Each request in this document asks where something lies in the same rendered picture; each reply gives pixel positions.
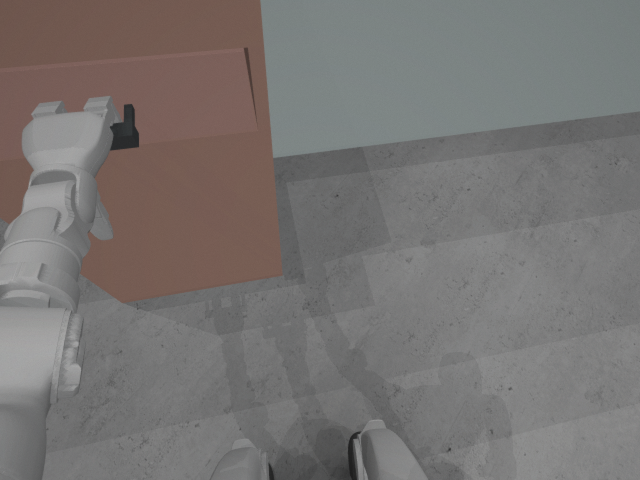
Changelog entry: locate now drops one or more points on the left robot forearm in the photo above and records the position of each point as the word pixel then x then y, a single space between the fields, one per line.
pixel 41 258

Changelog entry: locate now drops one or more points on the robot left shin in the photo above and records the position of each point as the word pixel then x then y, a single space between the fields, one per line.
pixel 241 443

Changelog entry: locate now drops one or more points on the left robot thigh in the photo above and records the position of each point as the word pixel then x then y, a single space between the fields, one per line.
pixel 242 464

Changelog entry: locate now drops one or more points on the left robot upper arm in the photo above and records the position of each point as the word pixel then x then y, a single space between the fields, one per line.
pixel 41 360

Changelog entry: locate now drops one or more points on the drawer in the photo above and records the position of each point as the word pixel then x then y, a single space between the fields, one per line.
pixel 174 95

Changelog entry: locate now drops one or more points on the handle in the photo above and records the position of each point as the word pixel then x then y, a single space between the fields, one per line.
pixel 125 133

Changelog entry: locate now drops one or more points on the left robot hand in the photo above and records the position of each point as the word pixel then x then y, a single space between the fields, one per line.
pixel 81 139

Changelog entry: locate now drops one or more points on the cabinet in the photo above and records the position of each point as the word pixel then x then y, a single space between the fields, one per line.
pixel 187 213

